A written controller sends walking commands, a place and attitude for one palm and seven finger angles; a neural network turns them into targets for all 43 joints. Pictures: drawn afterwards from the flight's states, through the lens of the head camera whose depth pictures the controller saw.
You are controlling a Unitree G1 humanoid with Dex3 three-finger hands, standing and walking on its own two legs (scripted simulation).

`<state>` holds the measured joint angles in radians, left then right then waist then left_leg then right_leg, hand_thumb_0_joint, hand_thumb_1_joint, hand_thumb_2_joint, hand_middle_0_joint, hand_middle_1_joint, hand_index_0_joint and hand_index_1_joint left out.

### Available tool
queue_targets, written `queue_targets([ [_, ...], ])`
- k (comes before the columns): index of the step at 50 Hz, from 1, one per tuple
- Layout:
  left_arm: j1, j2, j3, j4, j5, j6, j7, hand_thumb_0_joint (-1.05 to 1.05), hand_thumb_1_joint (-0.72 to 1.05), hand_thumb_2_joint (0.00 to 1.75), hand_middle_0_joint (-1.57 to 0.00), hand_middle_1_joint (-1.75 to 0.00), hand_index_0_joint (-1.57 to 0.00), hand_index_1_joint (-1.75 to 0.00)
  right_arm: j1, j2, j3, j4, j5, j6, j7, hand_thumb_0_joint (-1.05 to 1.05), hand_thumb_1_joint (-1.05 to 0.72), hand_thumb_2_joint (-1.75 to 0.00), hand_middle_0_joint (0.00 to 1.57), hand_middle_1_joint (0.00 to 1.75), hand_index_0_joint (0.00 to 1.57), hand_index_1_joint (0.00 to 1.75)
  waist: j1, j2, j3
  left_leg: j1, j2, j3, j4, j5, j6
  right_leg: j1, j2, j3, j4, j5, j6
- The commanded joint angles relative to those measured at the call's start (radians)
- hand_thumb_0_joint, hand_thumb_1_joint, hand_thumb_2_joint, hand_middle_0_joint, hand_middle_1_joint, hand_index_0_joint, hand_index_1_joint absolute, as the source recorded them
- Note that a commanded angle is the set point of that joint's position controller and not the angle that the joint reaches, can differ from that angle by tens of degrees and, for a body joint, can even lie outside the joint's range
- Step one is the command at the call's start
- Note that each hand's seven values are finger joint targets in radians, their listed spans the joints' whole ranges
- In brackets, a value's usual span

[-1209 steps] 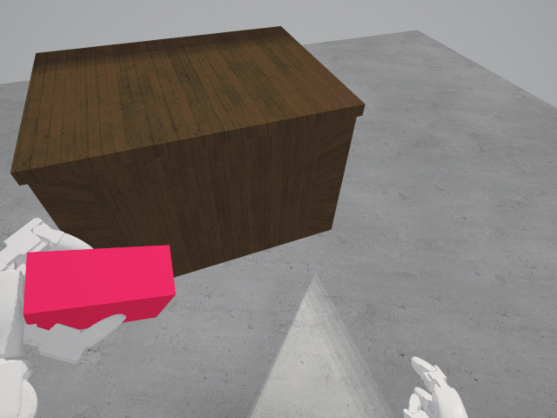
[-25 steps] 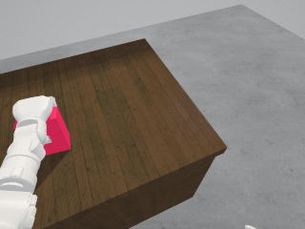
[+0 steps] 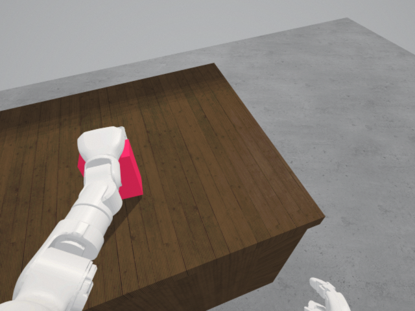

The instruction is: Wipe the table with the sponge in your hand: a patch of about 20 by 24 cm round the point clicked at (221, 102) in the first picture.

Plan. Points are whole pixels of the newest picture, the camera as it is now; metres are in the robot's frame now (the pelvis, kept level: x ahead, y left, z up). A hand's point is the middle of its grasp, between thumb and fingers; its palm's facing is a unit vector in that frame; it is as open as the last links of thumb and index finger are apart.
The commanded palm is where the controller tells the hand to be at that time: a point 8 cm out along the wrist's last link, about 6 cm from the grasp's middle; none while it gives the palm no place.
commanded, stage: wipe back along the middle lane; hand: left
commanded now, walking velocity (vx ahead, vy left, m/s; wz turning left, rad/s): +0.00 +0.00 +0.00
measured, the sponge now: (116, 179) +0.39 +0.26 +0.00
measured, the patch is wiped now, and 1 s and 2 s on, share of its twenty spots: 0.65 0.85 0.90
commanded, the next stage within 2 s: none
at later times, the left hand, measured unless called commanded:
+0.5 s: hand (119, 175) +0.36 +0.22 +0.05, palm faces -0.02 -0.03 -1.00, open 10.1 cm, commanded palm +0.32 +0.21 +0.08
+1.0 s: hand (121, 189) +0.33 +0.21 +0.05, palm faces +0.01 -0.02 -1.00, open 10.1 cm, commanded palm +0.28 +0.19 +0.08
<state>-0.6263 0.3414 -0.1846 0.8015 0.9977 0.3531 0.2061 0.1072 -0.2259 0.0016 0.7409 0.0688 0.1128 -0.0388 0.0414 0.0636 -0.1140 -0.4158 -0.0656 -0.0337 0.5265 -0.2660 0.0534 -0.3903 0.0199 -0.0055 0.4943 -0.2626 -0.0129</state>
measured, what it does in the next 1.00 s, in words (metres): stands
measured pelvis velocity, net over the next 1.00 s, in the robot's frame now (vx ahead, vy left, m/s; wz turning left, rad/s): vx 0.00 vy -0.02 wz -0.02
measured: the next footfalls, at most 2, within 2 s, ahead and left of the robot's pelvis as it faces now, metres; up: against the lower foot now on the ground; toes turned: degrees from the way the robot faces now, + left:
none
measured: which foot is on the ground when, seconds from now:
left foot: down 0.00-1.00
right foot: down 0.00-1.00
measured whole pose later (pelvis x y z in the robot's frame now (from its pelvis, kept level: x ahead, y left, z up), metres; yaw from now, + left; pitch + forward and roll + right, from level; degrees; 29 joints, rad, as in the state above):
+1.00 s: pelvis +0.00 -0.02 +0.00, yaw -1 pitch +5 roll +0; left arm -0.27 0.30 -0.27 0.38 0.99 0.54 0.22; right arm 0.07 -0.26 0.02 0.69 0.10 0.16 -0.02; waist 0.06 0.08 -0.12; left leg -0.32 -0.04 -0.02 0.51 -0.27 0.03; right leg -0.32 0.04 0.01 0.50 -0.27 -0.04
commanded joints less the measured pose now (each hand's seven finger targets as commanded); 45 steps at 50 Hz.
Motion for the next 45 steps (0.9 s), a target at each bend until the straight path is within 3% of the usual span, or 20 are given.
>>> queue_targets([
  [1,-0.335,0.166,0.07,-0.166,0.008,0.009,0.014,0.0,0.1,1.3,-1.2,-1.6,-1.2,-1.6,-0.052,-0.157,-0.046,-0.114,0.0,-0.013,-0.008,0.0,-0.9,-0.9,0.2,0.3,0.2,0.3,-0.023,-0.078,-0.317,0.231,0.06,-0.048,-0.022,0.415,-0.056,0.109,0.004,0.008,-0.026,0.357,-0.06],
  [5,-0.264,0.129,0.032,-0.21,0.007,0.025,0.003,0.0,0.1,1.3,-1.2,-1.6,-1.2,-1.6,-0.065,-0.153,-0.045,-0.13,0.002,-0.006,-0.003,0.0,-0.9,-0.9,0.2,0.3,0.2,0.3,-0.021,-0.078,-0.326,0.223,0.05,-0.029,-0.011,0.441,-0.039,0.16,-0.004,0.02,-0.024,0.452,-0.055],
  [6,-0.209,0.143,0.063,-0.236,-0.004,0.026,0.002,0.0,0.1,1.3,-1.2,-1.6,-1.2,-1.6,-0.073,-0.155,-0.049,-0.135,0.004,-0.006,0.0,0.0,-0.9,-0.9,0.2,0.3,0.2,0.3,-0.007,-0.08,-0.347,0.227,0.048,-0.03,-0.013,0.466,-0.04,0.192,-0.005,0.022,-0.021,0.477,-0.056],
  [9,-0.113,0.109,0.028,-0.26,-0.01,0.046,-0.01,0.0,0.1,1.3,-1.2,-1.6,-1.2,-1.6,-0.086,-0.156,-0.044,-0.146,0.009,-0.005,0.003,0.0,-0.9,-0.9,0.2,0.3,0.2,0.3,-0.007,-0.101,-0.296,0.203,0.04,-0.019,-0.018,0.444,-0.026,0.205,-0.008,0.031,-0.029,0.51,-0.053],
  [11,-0.076,0.135,0.058,-0.303,-0.02,0.057,-0.012,0.0,0.1,1.3,-1.2,-1.6,-1.2,-1.6,-0.105,-0.163,-0.046,-0.152,0.014,-0.005,0.004,0.0,-0.9,-0.9,0.2,0.3,0.2,0.3,0.003,-0.102,-0.3,0.196,0.038,-0.02,-0.027,0.436,-0.026,0.235,-0.01,0.041,-0.028,0.522,-0.055],
  [13,-0.036,0.095,0.015,-0.335,-0.022,0.072,-0.02,0.0,0.1,1.3,-1.2,-1.6,-1.2,-1.6,-0.115,-0.16,-0.042,-0.161,0.016,-0.007,0.004,0.0,-0.9,-0.9,0.2,0.3,0.2,0.3,-0.003,-0.108,-0.278,0.197,0.036,-0.017,-0.028,0.429,-0.021,0.229,-0.01,0.04,-0.03,0.529,-0.053],
  [21,0.044,0.13,0.048,-0.355,-0.028,0.123,-0.033,0.0,0.1,1.3,-1.2,-1.6,-1.2,-1.6,-0.155,-0.168,-0.035,-0.169,0.025,-0.007,-0.004,0.0,-0.9,-0.9,0.2,0.3,0.2,0.3,0.007,-0.127,-0.214,0.165,0.025,-0.01,-0.057,0.32,-0.014,0.234,-0.009,0.07,-0.054,0.463,-0.056],
  [24,0.042,0.089,-0.004,-0.347,-0.019,0.129,-0.044,0.0,0.1,1.3,-1.2,-1.6,-1.2,-1.6,-0.163,-0.16,-0.026,-0.183,0.026,-0.005,-0.007,0.0,-0.9,-0.9,0.2,0.3,0.2,0.3,-0.001,-0.123,-0.179,0.154,0.023,-0.01,-0.065,0.276,-0.015,0.202,-0.008,0.065,-0.063,0.392,-0.054],
  [26,0.073,0.112,0.031,-0.334,-0.021,0.129,-0.042,0.0,0.1,1.3,-1.2,-1.6,-1.2,-1.6,-0.167,-0.162,-0.028,-0.186,0.028,-0.006,-0.008,0.0,-0.9,-0.9,0.2,0.3,0.2,0.3,0.013,-0.102,-0.178,0.161,0.026,-0.018,-0.068,0.259,-0.018,0.184,-0.003,0.066,-0.064,0.347,-0.061],
  [28,0.047,0.063,-0.019,-0.345,-0.017,0.123,-0.044,0.0,0.1,1.3,-1.2,-1.6,-1.2,-1.6,-0.166,-0.153,-0.026,-0.193,0.027,-0.004,-0.007,0.0,-0.9,-0.9,0.2,0.3,0.2,0.3,-0.003,-0.114,-0.18,0.163,0.027,-0.013,-0.061,0.254,-0.017,0.173,-0.004,0.056,-0.062,0.34,-0.057],
  [30,0.067,0.065,-0.016,-0.346,-0.016,0.123,-0.042,0.0,0.1,1.3,-1.2,-1.6,-1.2,-1.6,-0.172,-0.151,-0.026,-0.197,0.025,-0.004,-0.007,0.0,-0.9,-0.9,0.2,0.3,0.2,0.3,0.002,-0.121,-0.186,0.164,0.026,-0.014,-0.058,0.244,-0.016,0.171,-0.002,0.065,-0.063,0.326,-0.057],
  [31,0.094,0.096,0.026,-0.359,-0.021,0.122,-0.038,0.0,0.1,1.3,-1.2,-1.6,-1.2,-1.6,-0.175,-0.156,-0.028,-0.198,0.025,-0.004,-0.007,0.0,-0.9,-0.9,0.2,0.3,0.2,0.3,0.017,-0.104,-0.199,0.165,0.027,-0.022,-0.061,0.246,-0.018,0.178,0.0,0.072,-0.06,0.322,-0.063],
  [32,0.107,0.051,-0.015,-0.375,-0.03,0.124,-0.04,0.0,0.1,1.3,-1.2,-1.6,-1.2,-1.6,-0.175,-0.149,-0.024,-0.209,0.024,-0.003,-0.007,0.0,-0.9,-0.9,0.2,0.3,0.2,0.3,0.01,-0.111,-0.196,0.167,0.026,-0.017,-0.059,0.25,-0.015,0.188,-0.002,0.055,-0.057,0.33,-0.058],
  [34,0.106,0.042,-0.026,-0.383,-0.025,0.127,-0.037,0.0,0.1,1.3,-1.2,-1.6,-1.2,-1.6,-0.182,-0.147,-0.024,-0.207,0.025,-0.004,-0.005,0.0,-0.9,-0.9,0.2,0.3,0.2,0.3,0.007,-0.12,-0.188,0.162,0.026,-0.016,-0.057,0.237,-0.017,0.174,-0.001,0.061,-0.059,0.318,-0.056],
  [36,0.127,0.072,0.01,-0.388,-0.027,0.135,-0.031,0.0,0.1,1.3,-1.2,-1.6,-1.2,-1.6,-0.192,-0.152,-0.024,-0.206,0.026,-0.004,-0.003,0.0,-0.9,-0.9,0.2,0.3,0.2,0.3,0.018,-0.113,-0.172,0.164,0.032,-0.03,-0.063,0.231,-0.021,0.155,0.005,0.065,-0.058,0.287,-0.064],
  [37,0.133,0.021,-0.037,-0.405,-0.033,0.139,-0.033,0.0,0.1,1.3,-1.2,-1.6,-1.2,-1.6,-0.19,-0.145,-0.022,-0.215,0.025,-0.004,-0.002,0.0,-0.9,-0.9,0.2,0.3,0.2,0.3,0.012,-0.113,-0.182,0.169,0.031,-0.025,-0.06,0.234,-0.018,0.164,0.004,0.05,-0.054,0.289,-0.06],
  [40,0.169,0.019,-0.041,-0.417,-0.033,0.152,-0.03,0.0,0.1,1.3,-1.2,-1.6,-1.2,-1.6,-0.203,-0.143,-0.021,-0.217,0.028,-0.005,0.002,0.0,-0.9,-0.9,0.2,0.3,0.2,0.3,0.014,-0.142,-0.169,0.163,0.029,-0.025,-0.058,0.232,-0.018,0.164,0.004,0.064,-0.057,0.296,-0.058],
  [41,0.181,0.056,0.001,-0.433,-0.038,0.154,-0.026,0.0,0.1,1.3,-1.2,-1.6,-1.2,-1.6,-0.207,-0.15,-0.024,-0.214,0.028,-0.004,0.004,0.0,-0.9,-0.9,0.2,0.3,0.2,0.3,0.024,-0.121,-0.178,0.169,0.032,-0.034,-0.058,0.238,-0.022,0.164,0.008,0.069,-0.049,0.297,-0.065],
  [42,0.189,-0.012,-0.066,-0.452,-0.041,0.157,-0.03,0.0,0.1,1.3,-1.2,-1.6,-1.2,-1.6,-0.21,-0.141,-0.02,-0.224,0.027,-0.004,0.007,0.0,-0.9,-0.9,0.2,0.3,0.2,0.3,0.016,-0.105,-0.18,0.18,0.032,-0.029,-0.053,0.249,-0.021,0.163,0.007,0.048,-0.043,0.301,-0.062],
  [45,0.237,-0.007,-0.066,-0.468,-0.044,0.172,-0.032,0.0,0.1,1.3,-1.2,-1.6,-1.2,-1.6,-0.222,-0.139,-0.019,-0.227,0.03,-0.005,0.015,0.0,-0.9,-0.9,0.2,0.3,0.2,0.3,0.023,-0.132,-0.166,0.173,0.034,-0.034,-0.053,0.248,-0.021,0.16,0.008,0.053,-0.041,0.3,-0.061],
])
